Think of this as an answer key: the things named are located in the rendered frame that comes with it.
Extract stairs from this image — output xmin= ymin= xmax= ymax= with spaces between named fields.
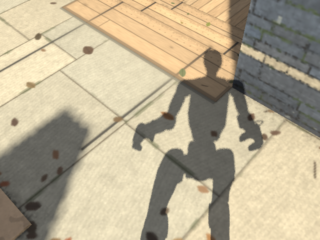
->
xmin=120 ymin=0 xmax=244 ymax=61

